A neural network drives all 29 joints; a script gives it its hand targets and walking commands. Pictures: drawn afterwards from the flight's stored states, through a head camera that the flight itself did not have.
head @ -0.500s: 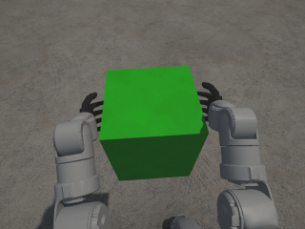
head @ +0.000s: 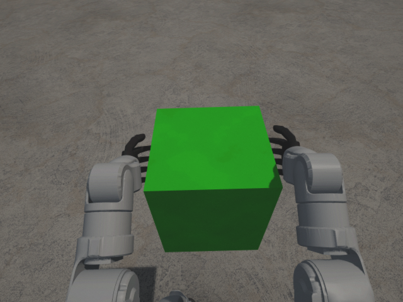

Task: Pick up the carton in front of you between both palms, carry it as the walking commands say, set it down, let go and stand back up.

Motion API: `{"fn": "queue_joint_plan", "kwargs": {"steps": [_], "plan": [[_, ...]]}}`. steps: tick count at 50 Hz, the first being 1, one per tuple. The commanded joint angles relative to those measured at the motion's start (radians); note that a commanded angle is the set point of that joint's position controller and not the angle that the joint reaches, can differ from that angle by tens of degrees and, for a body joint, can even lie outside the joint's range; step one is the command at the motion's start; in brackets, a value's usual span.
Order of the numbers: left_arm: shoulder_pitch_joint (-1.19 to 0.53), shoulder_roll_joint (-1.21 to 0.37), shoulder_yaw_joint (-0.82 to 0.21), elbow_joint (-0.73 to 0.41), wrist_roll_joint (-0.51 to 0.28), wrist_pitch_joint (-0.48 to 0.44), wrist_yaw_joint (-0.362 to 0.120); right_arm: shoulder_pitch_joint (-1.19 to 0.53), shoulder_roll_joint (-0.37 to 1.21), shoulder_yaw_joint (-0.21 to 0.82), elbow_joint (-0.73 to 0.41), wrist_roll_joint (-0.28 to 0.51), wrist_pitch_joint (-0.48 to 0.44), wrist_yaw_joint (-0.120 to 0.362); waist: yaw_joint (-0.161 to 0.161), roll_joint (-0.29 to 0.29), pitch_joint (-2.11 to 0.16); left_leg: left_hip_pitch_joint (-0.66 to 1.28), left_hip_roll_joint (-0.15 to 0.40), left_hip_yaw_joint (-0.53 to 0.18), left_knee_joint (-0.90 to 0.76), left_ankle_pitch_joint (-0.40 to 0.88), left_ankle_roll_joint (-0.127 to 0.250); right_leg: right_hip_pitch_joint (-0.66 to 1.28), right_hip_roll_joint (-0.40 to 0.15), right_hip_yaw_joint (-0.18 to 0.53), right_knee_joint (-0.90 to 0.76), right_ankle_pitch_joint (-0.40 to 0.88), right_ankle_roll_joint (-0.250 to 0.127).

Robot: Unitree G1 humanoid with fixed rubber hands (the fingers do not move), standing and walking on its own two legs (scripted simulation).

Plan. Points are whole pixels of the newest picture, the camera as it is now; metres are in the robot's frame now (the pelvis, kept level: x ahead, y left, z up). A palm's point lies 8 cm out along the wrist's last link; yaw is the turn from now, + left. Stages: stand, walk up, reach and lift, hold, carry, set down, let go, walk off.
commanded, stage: carry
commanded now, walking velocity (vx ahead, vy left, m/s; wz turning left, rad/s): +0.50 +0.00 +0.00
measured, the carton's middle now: (209, 182) +0.37 +0.02 +0.04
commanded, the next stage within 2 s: none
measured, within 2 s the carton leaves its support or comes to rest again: neither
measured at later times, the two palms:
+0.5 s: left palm (161, 79) +0.65 +0.15 +0.12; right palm (274, 72) +0.65 -0.15 +0.13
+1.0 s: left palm (164, 49) +0.89 +0.18 +0.09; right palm (251, 41) +0.91 -0.12 +0.10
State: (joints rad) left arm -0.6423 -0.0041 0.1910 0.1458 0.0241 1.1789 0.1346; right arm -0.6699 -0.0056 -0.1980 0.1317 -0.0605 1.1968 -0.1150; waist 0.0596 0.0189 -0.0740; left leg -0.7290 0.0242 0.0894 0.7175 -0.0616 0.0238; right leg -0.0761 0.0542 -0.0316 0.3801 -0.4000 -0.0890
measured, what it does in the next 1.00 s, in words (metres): walks ahead: left foot, then right foot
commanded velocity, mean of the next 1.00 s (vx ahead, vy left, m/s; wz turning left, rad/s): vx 0.50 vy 0.00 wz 0.00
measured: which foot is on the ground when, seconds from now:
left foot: up 0.00-0.06, down 0.08-0.58, up 0.60-0.98, down 1.00-1.00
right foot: down 0.00-0.08, up 0.10-0.56, down 0.58-1.00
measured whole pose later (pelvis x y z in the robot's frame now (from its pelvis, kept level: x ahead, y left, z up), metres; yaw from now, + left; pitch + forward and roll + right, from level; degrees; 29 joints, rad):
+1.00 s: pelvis +0.64 +0.01 -0.01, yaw +1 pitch +3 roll +0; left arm -0.17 -0.13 0.11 -0.33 0.10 1.23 0.10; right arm -0.17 0.13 -0.12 -0.34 -0.11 1.21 -0.08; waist 0.03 -0.01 -0.16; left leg -0.49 0.06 0.18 0.46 -0.07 0.02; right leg 0.03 -0.07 -0.16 0.38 -0.45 0.05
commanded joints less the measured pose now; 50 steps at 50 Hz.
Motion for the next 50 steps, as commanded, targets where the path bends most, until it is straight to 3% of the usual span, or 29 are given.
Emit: {"fn": "queue_joint_plan", "kwargs": {"steps": [1,2,3,4,5,6,7,9,11,15,22,24,25,26,27,28,29,30,31,33,34,38,41,44,46,47,48,49,50], "plan": [[-0.718,-1.064,-0.584,-0.091,-0.424,-0.015,-0.256,-0.584,1.054,0.585,-0.004,0.345,-0.012,0.173,-0.056,-0.183,-0.395,0.406,-0.111,0.126,-0.307,0.147,0.047,0.21,-0.183,0.005,0.254,1.188,0.023],[-0.726,-1.064,-0.578,-0.075,-0.415,-0.018,-0.256,-0.584,1.061,0.582,0.011,0.349,-0.015,0.184,-0.105,-0.142,-0.457,0.643,-0.049,0.081,-0.337,0.196,0.067,0.08,-0.166,-0.025,0.428,1.006,0.053],[-0.737,-1.066,-0.576,-0.064,-0.409,-0.019,-0.256,-0.573,1.058,0.577,0.037,0.356,-0.02,0.195,-0.122,0.014,-0.53,0.967,0.161,-0.157,-0.239,0.335,0.138,-0.237,-0.144,-0.014,0.638,0.558,0.087],[-0.741,-1.09,-0.588,-0.062,-0.407,-0.018,-0.257,-0.555,1.05,0.569,0.064,0.362,-0.029,0.201,-0.115,0.233,-0.606,1.171,0.401,-0.534,-0.196,0.513,0.264,-0.526,-0.002,0.003,0.9,-0.156,0.113],[-0.726,-1.096,-0.59,-0.039,-0.391,-0.019,-0.251,-0.555,1.079,0.565,0.075,0.367,-0.034,0.209,-0.123,0.205,-0.631,1.144,0.381,-0.626,-0.281,0.259,0.299,-0.616,-0.009,0.074,1.025,-0.171,0.084],[-0.755,-1.125,-0.574,-0.069,-0.382,-0.026,-0.244,-0.605,1.119,0.584,0.022,0.396,-0.048,0.218,-0.09,0.133,-0.589,1.111,0.348,-0.561,-0.326,0.061,0.277,-0.675,-0.058,0.091,1.017,-0.089,0.055],[-0.792,-1.138,-0.586,-0.1,-0.387,-0.033,-0.241,-0.671,1.167,0.614,-0.026,0.421,-0.06,0.226,-0.101,0.033,-0.513,0.962,0.306,-0.499,-0.377,-0.024,0.222,-0.636,-0.099,0.087,0.916,-0.014,0.059],[-0.842,-1.163,-0.611,-0.152,-0.404,-0.045,-0.231,-0.79,1.195,0.638,-0.122,0.469,-0.071,0.231,-0.103,0.002,-0.436,0.801,0.257,-0.383,-0.439,-0.038,0.178,-0.578,-0.12,0.066,0.794,0.051,0.072],[-0.786,-1.151,-0.611,-0.165,-0.393,-0.053,-0.213,-0.81,1.181,0.669,-0.174,0.501,-0.074,0.229,-0.103,0.034,-0.444,0.785,0.251,-0.331,-0.446,-0.016,0.175,-0.557,-0.111,0.026,0.715,0.055,0.078],[-0.698,-1.11,-0.623,-0.185,-0.353,-0.045,-0.189,-0.69,1.153,0.654,-0.131,0.497,-0.057,0.237,-0.112,0.094,-0.439,0.849,0.231,-0.218,-0.441,0.162,0.18,-0.591,-0.122,-0.018,0.511,0.119,0.107],[-0.565,-1.095,-0.661,-0.227,-0.344,0.011,-0.2,-0.489,1.103,0.624,-0.144,0.429,0.002,0.256,-0.1,0.141,-0.344,0.906,0.167,-0.078,-0.406,0.396,0.103,-0.51,-0.078,-0.124,0.147,0.332,0.097],[-0.489,-1.102,-0.664,-0.214,-0.343,0.031,-0.22,-0.389,1.092,0.62,-0.129,0.391,0.02,0.262,-0.092,0.137,-0.335,0.901,0.149,-0.026,-0.332,0.521,0.079,-0.39,-0.047,-0.18,0.02,0.388,0.096],[-0.441,-1.111,-0.664,-0.202,-0.342,0.037,-0.233,-0.348,1.092,0.62,-0.127,0.375,0.026,0.265,-0.075,0.116,-0.358,0.855,0.129,0.023,-0.228,0.564,0.049,-0.238,-0.031,-0.215,-0.056,0.436,0.088],[-0.419,-1.124,-0.663,-0.202,-0.338,0.04,-0.246,-0.304,1.092,0.628,-0.131,0.362,0.03,0.268,-0.065,0.086,-0.399,0.71,0.114,0.054,-0.094,0.496,0.006,-0.016,-0.074,-0.178,-0.054,0.432,0.061],[-0.371,-1.128,-0.656,-0.2,-0.337,0.039,-0.258,-0.322,1.093,0.643,-0.16,0.359,0.032,0.272,-0.035,-0.024,-0.449,0.454,0.083,0.041,0.097,0.226,-0.032,0.232,-0.234,0.036,-0.004,0.482,0.001],[-0.356,-1.116,-0.65,-0.21,-0.331,0.035,-0.267,-0.334,1.116,0.661,-0.193,0.363,0.036,0.278,-0.041,-0.263,-0.5,0.172,-0.018,0.023,0.316,-0.289,-0.047,0.423,-0.447,0.372,0.012,0.662,-0.106],[-0.34,-1.126,-0.655,-0.234,-0.334,0.034,-0.274,-0.328,1.111,0.668,-0.207,0.369,0.034,0.281,-0.033,-0.292,-0.484,0.007,-0.046,-0.034,0.463,-0.457,-0.031,0.458,-0.485,0.452,-0.041,0.662,-0.168],[-0.336,-1.142,-0.665,-0.254,-0.327,0.033,-0.278,-0.32,1.145,0.677,-0.224,0.374,0.029,0.282,-0.038,-0.188,-0.465,-0.043,-0.005,-0.086,0.481,-0.448,-0.014,0.447,-0.475,0.398,-0.031,0.601,-0.158],[-0.323,-1.165,-0.691,-0.304,-0.334,0.027,-0.279,-0.3,1.172,0.693,-0.254,0.385,0.02,0.283,-0.039,-0.104,-0.427,-0.038,0.038,-0.093,0.436,-0.392,-0.013,0.361,-0.451,0.337,-0.052,0.556,-0.122],[-0.334,-1.177,-0.727,-0.425,-0.349,0.013,-0.279,-0.257,1.203,0.724,-0.305,0.386,0.005,0.282,-0.04,-0.093,-0.375,0.037,0.071,-0.081,0.267,-0.304,-0.029,0.232,-0.402,0.216,-0.134,0.462,-0.067],[-0.323,-1.171,-0.746,-0.472,-0.357,0.008,-0.281,-0.228,1.202,0.743,-0.337,0.383,-0.004,0.279,-0.041,-0.119,-0.366,0.063,0.061,-0.052,0.212,-0.28,-0.034,0.201,-0.385,0.171,-0.153,0.444,-0.052],[-0.147,-1.124,-0.785,-0.529,-0.361,0.001,-0.3,-0.056,1.149,0.794,-0.437,0.333,-0.022,0.253,-0.039,-0.173,-0.322,0.103,0.051,0.014,0.002,-0.148,-0.044,0.177,-0.325,0.022,-0.18,0.427,-0.039],[-0.011,-1.079,-0.778,-0.504,-0.341,0.009,-0.314,0.031,1.088,0.811,-0.489,0.309,-0.011,0.25,-0.037,-0.183,-0.261,0.154,0.037,0.06,-0.13,-0.059,-0.039,0.142,-0.306,-0.036,-0.175,0.475,-0.026],[-0.019,-1.029,-0.788,-0.543,-0.34,0.023,-0.313,0.048,1.046,0.801,-0.503,0.323,0.008,0.263,-0.034,-0.188,-0.206,0.224,0.026,0.086,-0.212,0.009,-0.031,0.11,-0.3,-0.063,-0.147,0.472,-0.003],[-0.036,-0.995,-0.791,-0.551,-0.336,0.035,-0.307,0.048,1.013,0.79,-0.486,0.33,0.022,0.27,-0.038,-0.173,-0.179,0.307,0.018,0.109,-0.257,0.029,-0.019,0.079,-0.295,-0.078,-0.094,0.477,0.014],[-0.044,-0.982,-0.793,-0.547,-0.331,0.043,-0.304,0.069,0.994,0.778,-0.457,0.328,0.028,0.271,-0.051,-0.119,-0.207,0.435,-0.009,0.126,-0.28,-0.019,0.0,0.04,-0.265,-0.113,0.033,0.519,0.033],[-0.052,-0.958,-0.79,-0.535,-0.327,0.052,-0.3,0.074,0.977,0.763,-0.433,0.323,0.033,0.273,-0.068,-0.074,-0.251,0.608,0.002,0.128,-0.288,-0.099,0.018,-0.049,-0.232,-0.167,0.191,0.506,0.059],[-0.058,-0.943,-0.789,-0.524,-0.324,0.061,-0.297,0.076,0.946,0.748,-0.408,0.317,0.037,0.273,-0.088,0.079,-0.314,0.806,0.176,-0.137,-0.318,-0.197,0.076,-0.246,-0.17,-0.185,0.45,0.33,0.1],[-0.05,-0.94,-0.792,-0.513,-0.327,0.069,-0.297,0.09,0.937,0.737,-0.381,0.315,0.038,0.275,-0.088,0.336,-0.364,0.957,0.379,-0.564,-0.432,-0.226,0.175,-0.515,-0.046,-0.138,0.707,-0.059,0.14]]}}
